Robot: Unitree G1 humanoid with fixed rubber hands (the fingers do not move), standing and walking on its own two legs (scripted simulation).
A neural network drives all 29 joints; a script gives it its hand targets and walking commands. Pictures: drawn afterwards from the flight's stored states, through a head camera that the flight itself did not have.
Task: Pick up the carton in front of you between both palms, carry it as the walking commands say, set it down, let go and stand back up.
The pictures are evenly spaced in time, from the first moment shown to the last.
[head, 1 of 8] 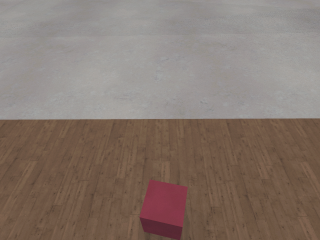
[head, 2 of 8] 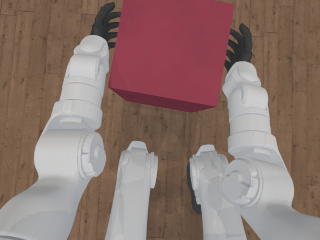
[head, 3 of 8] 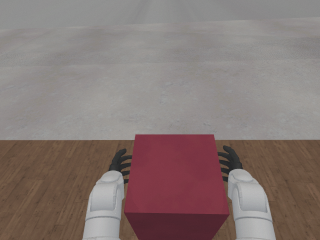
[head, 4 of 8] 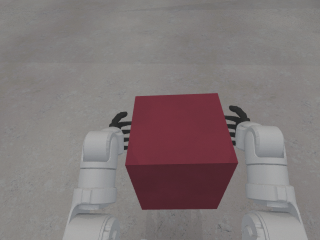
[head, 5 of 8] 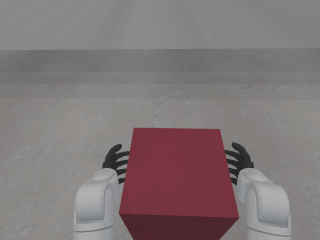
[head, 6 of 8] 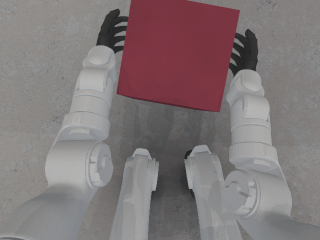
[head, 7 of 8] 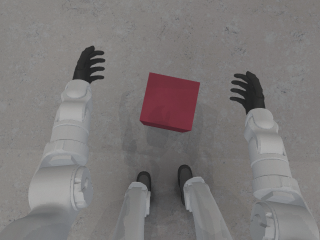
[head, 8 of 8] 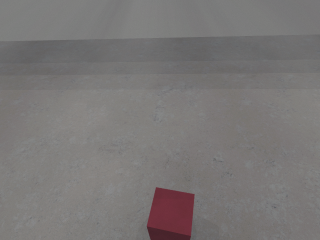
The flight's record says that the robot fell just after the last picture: no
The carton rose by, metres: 0.69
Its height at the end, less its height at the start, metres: -0.07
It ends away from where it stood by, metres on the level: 3.07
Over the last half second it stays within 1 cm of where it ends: yes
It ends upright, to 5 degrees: yes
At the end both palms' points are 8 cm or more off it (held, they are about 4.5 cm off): yes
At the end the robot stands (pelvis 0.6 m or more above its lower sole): yes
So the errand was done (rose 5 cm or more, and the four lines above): yes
